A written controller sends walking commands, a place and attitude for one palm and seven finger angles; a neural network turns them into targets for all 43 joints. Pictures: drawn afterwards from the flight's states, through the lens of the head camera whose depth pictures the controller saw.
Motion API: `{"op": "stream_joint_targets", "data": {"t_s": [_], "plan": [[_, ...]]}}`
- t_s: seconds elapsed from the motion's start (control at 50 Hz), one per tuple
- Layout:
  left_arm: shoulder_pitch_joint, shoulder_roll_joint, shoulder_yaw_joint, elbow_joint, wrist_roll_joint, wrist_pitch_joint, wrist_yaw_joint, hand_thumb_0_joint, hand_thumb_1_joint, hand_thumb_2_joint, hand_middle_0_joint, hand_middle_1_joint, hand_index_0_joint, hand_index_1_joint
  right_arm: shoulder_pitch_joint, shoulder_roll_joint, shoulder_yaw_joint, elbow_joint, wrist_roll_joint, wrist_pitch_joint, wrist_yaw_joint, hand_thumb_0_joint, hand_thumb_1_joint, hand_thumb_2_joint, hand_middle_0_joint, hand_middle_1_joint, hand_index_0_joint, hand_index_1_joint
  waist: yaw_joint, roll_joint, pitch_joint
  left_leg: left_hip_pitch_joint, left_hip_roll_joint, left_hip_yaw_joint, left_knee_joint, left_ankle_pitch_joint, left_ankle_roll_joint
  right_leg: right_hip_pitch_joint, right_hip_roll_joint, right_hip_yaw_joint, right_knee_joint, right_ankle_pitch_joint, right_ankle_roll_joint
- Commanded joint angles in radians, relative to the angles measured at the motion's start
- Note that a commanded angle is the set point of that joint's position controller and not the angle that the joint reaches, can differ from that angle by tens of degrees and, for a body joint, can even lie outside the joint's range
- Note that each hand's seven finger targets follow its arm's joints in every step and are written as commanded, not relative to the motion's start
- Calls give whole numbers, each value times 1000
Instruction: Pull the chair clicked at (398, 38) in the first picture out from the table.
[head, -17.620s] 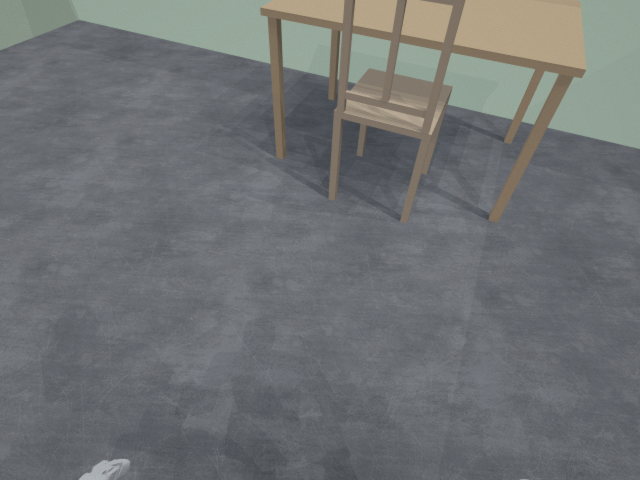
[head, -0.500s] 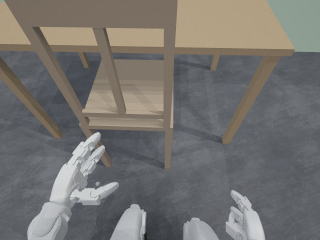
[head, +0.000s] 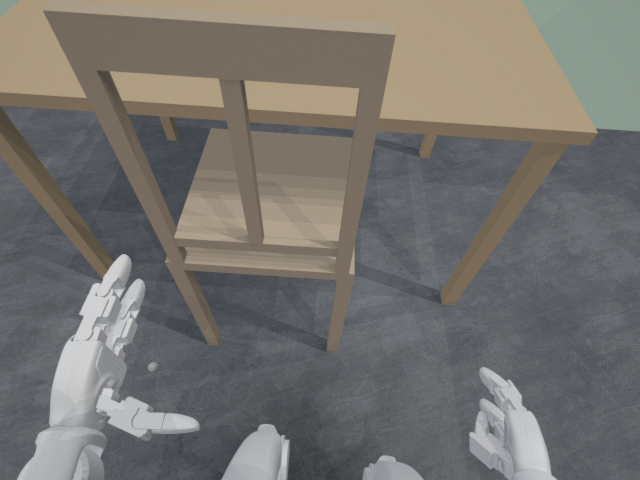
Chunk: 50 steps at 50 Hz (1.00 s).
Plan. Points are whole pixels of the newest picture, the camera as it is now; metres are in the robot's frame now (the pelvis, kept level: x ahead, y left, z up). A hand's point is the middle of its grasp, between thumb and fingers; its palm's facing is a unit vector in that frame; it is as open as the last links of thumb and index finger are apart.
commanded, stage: raise the hand toward the chair's back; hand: left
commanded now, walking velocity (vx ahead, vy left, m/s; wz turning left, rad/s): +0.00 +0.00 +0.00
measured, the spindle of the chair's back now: (246, 175) +0.53 +0.15 +0.04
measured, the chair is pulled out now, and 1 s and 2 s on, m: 0.00 0.00 0.00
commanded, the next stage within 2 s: aim the fingers beside a spindle in 0.84 s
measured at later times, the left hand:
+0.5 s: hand (155, 356) +0.24 +0.20 +0.05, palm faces -0.03 -1.00 -0.04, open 16.9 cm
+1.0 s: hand (165, 350) +0.25 +0.19 +0.05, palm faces +0.03 -1.00 -0.05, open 16.9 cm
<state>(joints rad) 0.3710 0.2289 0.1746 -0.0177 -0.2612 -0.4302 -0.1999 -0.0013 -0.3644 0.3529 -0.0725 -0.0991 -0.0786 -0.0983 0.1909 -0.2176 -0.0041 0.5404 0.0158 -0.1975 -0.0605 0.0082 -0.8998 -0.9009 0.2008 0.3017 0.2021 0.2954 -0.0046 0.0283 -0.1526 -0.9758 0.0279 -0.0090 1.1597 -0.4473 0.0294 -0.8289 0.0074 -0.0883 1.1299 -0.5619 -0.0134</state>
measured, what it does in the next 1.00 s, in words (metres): stands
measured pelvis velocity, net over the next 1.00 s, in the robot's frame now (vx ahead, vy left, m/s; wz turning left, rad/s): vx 0.01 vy -0.02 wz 0.01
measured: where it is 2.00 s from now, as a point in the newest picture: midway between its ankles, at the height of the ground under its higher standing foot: outside the picture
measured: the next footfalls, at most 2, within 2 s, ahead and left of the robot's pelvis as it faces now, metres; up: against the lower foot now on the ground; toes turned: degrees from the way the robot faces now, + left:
none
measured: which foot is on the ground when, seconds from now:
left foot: down 0.00-1.00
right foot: down 0.00-1.00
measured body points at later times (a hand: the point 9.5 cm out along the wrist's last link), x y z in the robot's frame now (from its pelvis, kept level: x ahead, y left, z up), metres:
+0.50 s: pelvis +0.00 +0.00 +0.01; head +0.06 +0.01 +0.46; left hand +0.24 +0.25 +0.05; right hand +0.16 -0.25 -0.07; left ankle +0.06 +0.10 -0.65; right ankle +0.00 -0.12 -0.65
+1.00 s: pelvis +0.01 -0.02 +0.01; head +0.06 -0.01 +0.45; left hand +0.24 +0.24 +0.06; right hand +0.18 -0.26 -0.07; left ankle +0.06 +0.10 -0.65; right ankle +0.00 -0.12 -0.65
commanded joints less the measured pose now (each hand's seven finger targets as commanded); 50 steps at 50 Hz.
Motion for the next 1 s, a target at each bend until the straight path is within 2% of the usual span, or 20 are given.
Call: {"op": "stream_joint_targets", "data": {"t_s": [0.0, 0.04, 0.08, 0.14, 0.16, 0.18, 0.2, 0.28, 0.32, 0.38, 0.46, 0.52, 0.56, 0.6, 0.72, 0.74, 0.76, 0.86, 0.92, 0.98], "plan": [[-64, 99, 6, -100, 17, -11, -45, 0, -500, 300, -60, -80, -60, -80, 6, -157, -44, -143, 6, -25, -3, 0, -900, -900, 200, 300, 200, 300, -35, 30, -136, 281, -1, -71, -204, 90, -6, -40, 30, 1, -179, 136, -12], [-80, 122, 24, -105, 5, 18, -75, 0, -500, 300, -60, -80, -60, -80, 7, -164, -41, -161, 11, -22, -8, 0, -900, -900, 200, 300, 200, 300, -26, 30, -160, 289, -5, -69, -216, 83, -5, -8, 30, 6, -195, 134, -13], [-103, 158, 68, -157, -12, 29, -85, 0, -500, 300, -60, -80, -60, -80, 7, -162, -37, -172, 13, -23, -11, 0, -900, -900, 200, 300, 200, 300, -11, 68, -209, 334, -7, -69, -225, 115, -6, 20, 30, 6, -199, 154, -16], [-127, 184, 121, -225, -33, 7, -64, 0, -500, 300, -60, -80, -60, -80, 4, -151, -34, -168, 8, -30, -16, 0, -900, -900, 200, 300, 200, 300, 0, 79, -252, 378, -5, -69, -223, 169, -7, 41, 31, 5, -201, 185, -18], [-130, 200, 143, -217, -33, 0, -49, 0, -500, 300, -60, -80, -60, -80, 3, -149, -33, -160, 5, -29, -17, 0, -900, -900, 200, 300, 200, 300, 1, 73, -241, 375, -3, -73, -220, 182, -9, 36, 35, 2, -195, 191, -18], [-139, 185, 136, -225, -33, -13, -40, 0, -500, 300, -60, -80, -60, -80, 1, -145, -30, -155, 2, -33, -14, 0, -900, -900, 200, 300, 200, 300, 0, 95, -236, 378, -4, -74, -221, 184, -11, 28, 31, 2, -193, 188, -18], [-140, 165, 124, -192, -32, -22, -33, 0, -500, 300, -60, -80, -60, -80, 5, -141, -29, -145, 2, -33, -13, 0, -900, -900, 200, 300, 200, 300, -12, 70, -206, 372, -1, -78, -222, 179, -13, 12, 33, -4, -192, 185, -17], [-166, 149, 87, -93, -16, -28, -54, 0, -500, 300, -60, -80, -60, -80, 8, -159, -30, -127, 5, -38, -7, 0, -900, -900, 200, 300, 200, 300, -35, 61, -148, 315, -4, -76, -220, 98, -10, -21, 30, 2, -200, 134, -15], [-168, 159, 83, -60, -18, -6, -84, 0, -500, 300, -60, -80, -60, -80, 13, -171, -32, -133, 10, -38, -9, 0, -900, -900, 200, 300, 200, 300, -31, 55, -158, 307, -6, -72, -232, 71, -8, -3, 28, 8, -215, 116, -13], [-133, 167, 92, -68, -37, 26, -117, 0, -500, 300, -60, -80, -60, -80, 15, -174, -37, -146, 18, -43, -13, 0, -900, -900, 200, 300, 200, 300, -18, 41, -206, 329, -11, -58, -238, 118, -2, 54, 26, 18, -239, 148, -12], [-129, 209, 157, -128, -50, 9, -81, 0, -500, 300, -60, -80, -60, -80, 9, -163, -42, -136, 14, -50, -16, 0, -900, -900, 200, 300, 200, 300, 0, 45, -231, 350, -10, -52, -238, 168, -2, 82, 28, 18, -238, 177, -11], [-150, 178, 139, -127, -36, -31, -36, 0, -500, 300, -60, -80, -60, -80, 6, -154, -39, -125, 8, -53, -8, 0, -900, -900, 200, 300, 200, 300, -12, 64, -166, 335, -7, -59, -243, 130, -7, 29, 27, 8, -226, 144, -12], [-158, 182, 139, -87, -24, -49, -20, 0, -500, 300, -60, -80, -60, -80, 7, -158, -40, -116, 6, -52, -5, 0, -900, -900, 200, 300, 200, 300, -21, 43, -135, 297, -9, -54, -235, 87, -5, 14, 27, 15, -228, 111, -10], [-158, 165, 113, -71, -16, -57, -28, 0, -500, 300, -60, -80, -60, -80, 9, -162, -40, -118, 6, -54, 0, 0, -900, -900, 200, 300, 200, 300, -26, 67, -147, 301, -10, -52, -230, 85, -5, 7, 22, 18, -224, 114, -11], [-144, 181, 107, -83, -34, -28, -82, 0, -500, 300, -60, -80, -60, -80, 15, -166, -42, -132, 15, -53, -7, 0, -900, -900, 200, 300, 200, 300, -21, 40, -206, 321, -13, -38, -226, 132, 2, 75, 20, 37, -249, 158, -7], [-144, 180, 112, -87, -39, -24, -84, 0, -500, 300, -60, -80, -60, -80, 10, -165, -42, -132, 16, -53, -9, 0, -900, -900, 200, 300, 200, 300, -20, 40, -203, 318, -14, -34, -222, 136, 3, 79, 20, 40, -254, 162, -5], [-143, 193, 129, -75, -44, -21, -82, 0, -500, 300, -60, -80, -60, -80, 12, -164, -42, -127, 16, -51, -11, 0, -900, -900, 200, 300, 200, 300, -21, 4, -197, 303, -14, -35, -218, 139, 5, 90, 22, 43, -258, 162, -4], [-178, 187, 142, -50, -46, -39, -65, 0, -500, 300, -60, -80, -60, -80, 5, -155, -39, -111, 11, -53, -14, 0, -900, -900, 200, 300, 200, 300, -28, 4, -158, 267, -16, -27, -189, 131, 5, 64, 17, 61, -258, 150, 1], [-188, 168, 116, -48, -39, -47, -73, 0, -500, 300, -60, -80, -60, -80, 6, -156, -36, -115, 11, -56, -10, 0, -900, -900, 200, 300, 200, 300, -30, 34, -161, 272, -17, -26, -186, 130, 4, 58, 13, 62, -252, 153, -1], [-229, 161, 91, -32, -32, -45, -87, 0, -500, 300, -60, -80, -60, -80, 15, -161, -35, -109, 9, -58, -10, 0, -900, -900, 200, 300, 200, 300, -45, 23, -184, 272, -15, -27, -166, 154, 8, 49, 13, 67, -238, 191, 1]]}}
